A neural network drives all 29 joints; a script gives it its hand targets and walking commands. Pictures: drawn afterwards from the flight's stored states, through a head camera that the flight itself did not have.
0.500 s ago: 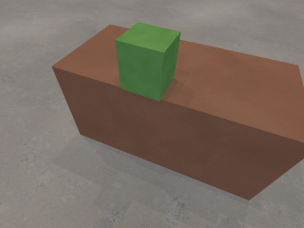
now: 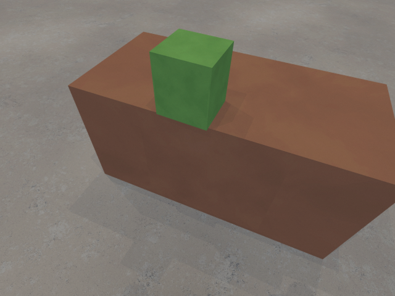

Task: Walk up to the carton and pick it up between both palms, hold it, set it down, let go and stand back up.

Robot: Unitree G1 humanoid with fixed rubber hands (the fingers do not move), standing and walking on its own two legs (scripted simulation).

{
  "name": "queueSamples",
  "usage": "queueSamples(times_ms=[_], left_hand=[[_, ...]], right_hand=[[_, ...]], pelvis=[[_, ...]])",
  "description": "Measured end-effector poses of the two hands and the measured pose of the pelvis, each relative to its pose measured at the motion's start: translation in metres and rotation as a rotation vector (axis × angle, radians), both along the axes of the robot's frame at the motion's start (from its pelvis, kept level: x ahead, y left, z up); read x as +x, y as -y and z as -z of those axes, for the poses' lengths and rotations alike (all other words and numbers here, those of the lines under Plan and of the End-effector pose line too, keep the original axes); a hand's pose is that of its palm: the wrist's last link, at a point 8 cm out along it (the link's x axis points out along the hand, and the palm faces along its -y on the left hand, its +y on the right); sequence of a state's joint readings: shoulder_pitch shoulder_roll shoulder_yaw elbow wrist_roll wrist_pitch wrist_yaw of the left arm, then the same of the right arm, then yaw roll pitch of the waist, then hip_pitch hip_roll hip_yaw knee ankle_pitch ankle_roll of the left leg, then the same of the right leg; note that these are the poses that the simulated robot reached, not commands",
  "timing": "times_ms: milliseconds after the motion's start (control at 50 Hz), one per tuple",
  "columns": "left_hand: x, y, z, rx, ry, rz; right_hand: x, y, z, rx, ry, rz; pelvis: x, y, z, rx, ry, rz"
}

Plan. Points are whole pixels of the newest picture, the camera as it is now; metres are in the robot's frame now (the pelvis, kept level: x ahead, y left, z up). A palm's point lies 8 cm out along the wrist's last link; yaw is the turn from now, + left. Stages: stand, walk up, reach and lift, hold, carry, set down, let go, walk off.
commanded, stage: stand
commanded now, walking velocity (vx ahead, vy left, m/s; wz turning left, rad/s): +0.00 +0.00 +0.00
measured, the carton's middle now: (192, 79) +0.82 +0.04 -0.01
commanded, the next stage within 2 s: walk up in 0.46 s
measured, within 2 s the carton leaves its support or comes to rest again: neither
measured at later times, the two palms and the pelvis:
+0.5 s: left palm out of the picture -0.04 +0.19 -0.15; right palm out of the picture -0.04 -0.20 -0.15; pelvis +0.00 +0.00 +0.00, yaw +0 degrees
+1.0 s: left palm out of the picture -0.06 +0.37 -0.11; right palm out of the picture +0.08 -0.15 -0.15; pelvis +0.02 +0.10 +0.00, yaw -9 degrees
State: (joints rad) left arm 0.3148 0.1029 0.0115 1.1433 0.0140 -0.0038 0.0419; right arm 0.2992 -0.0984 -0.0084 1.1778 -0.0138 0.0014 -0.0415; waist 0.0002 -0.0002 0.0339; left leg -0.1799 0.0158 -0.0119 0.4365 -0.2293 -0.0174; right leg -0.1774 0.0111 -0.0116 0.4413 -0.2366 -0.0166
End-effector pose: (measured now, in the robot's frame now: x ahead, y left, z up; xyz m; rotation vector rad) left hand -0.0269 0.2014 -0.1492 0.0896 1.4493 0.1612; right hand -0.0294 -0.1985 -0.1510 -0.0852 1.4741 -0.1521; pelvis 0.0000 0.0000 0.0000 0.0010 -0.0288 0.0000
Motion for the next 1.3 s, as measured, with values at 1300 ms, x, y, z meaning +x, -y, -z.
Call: queueSamples(times_ms=[1300], left_hand=[[0.199,-0.268,-0.02,0.024,0.185,0.222]], right_hand=[[0.085,-0.199,-0.043,-0.114,0.173,0.151]], pelvis=[[0.09,-0.232,-0.018,-0.079,-0.09,0.211]])
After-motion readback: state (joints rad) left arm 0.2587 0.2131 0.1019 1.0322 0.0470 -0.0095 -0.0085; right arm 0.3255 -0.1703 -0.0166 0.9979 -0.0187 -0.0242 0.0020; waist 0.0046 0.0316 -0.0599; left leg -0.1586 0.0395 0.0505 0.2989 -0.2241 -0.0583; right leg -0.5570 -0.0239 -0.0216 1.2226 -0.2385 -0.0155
